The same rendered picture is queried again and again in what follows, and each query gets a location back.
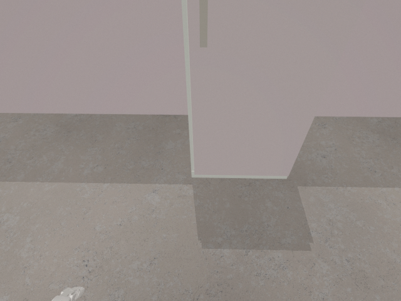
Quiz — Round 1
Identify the fridge door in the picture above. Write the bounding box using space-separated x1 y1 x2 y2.
187 0 366 176

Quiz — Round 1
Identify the robot left hand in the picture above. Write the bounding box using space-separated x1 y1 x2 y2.
52 287 85 301

